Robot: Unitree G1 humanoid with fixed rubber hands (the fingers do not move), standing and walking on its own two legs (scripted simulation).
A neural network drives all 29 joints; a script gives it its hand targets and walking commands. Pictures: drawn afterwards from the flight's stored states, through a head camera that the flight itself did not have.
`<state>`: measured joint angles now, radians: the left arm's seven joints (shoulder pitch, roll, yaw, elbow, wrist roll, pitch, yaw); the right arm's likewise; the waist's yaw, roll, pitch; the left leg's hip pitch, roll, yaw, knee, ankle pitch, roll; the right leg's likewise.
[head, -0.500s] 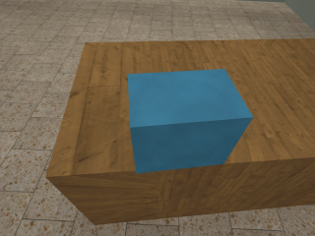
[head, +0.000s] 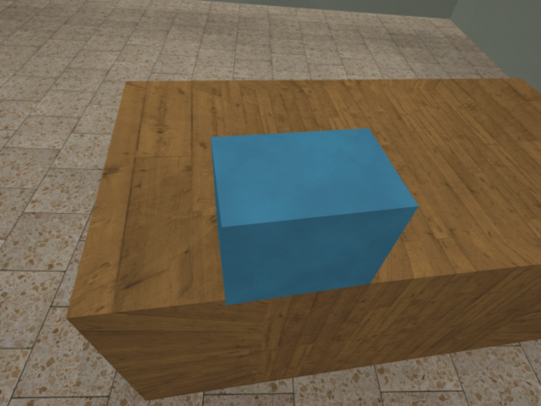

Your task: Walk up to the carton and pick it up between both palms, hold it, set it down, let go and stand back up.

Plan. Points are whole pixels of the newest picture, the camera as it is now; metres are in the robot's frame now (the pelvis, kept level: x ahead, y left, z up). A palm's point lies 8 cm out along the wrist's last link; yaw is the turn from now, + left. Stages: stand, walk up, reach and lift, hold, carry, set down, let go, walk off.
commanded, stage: walk up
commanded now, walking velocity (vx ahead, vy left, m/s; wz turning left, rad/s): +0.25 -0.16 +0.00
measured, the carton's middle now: (297, 216) +0.44 -0.06 +0.01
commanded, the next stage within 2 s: none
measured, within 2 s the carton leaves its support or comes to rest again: neither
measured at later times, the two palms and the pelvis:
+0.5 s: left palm out of the picture +0.08 +0.17 -0.14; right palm out of the picture +0.02 -0.24 -0.16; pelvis +0.05 -0.05 +0.00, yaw +0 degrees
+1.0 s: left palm out of the picture +0.03 +0.15 -0.17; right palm out of the picture +0.03 -0.27 -0.15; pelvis +0.05 -0.07 -0.01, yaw +3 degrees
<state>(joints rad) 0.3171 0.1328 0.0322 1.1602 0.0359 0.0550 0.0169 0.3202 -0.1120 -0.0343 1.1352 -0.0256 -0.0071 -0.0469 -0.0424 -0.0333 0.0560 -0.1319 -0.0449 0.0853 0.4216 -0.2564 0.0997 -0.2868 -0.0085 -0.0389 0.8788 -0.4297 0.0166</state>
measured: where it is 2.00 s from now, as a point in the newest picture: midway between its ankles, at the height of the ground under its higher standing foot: outside the picture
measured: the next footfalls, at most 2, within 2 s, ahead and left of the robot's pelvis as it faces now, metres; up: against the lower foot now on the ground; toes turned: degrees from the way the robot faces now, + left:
right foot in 0.24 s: +0.12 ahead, -0.16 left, +0.00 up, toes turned -4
right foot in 1.24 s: +0.09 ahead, -0.31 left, +0.00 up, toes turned +2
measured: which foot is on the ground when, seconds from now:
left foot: down 0.00-1.00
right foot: up 0.00-0.22, down 0.24-0.90, up 0.92-1.00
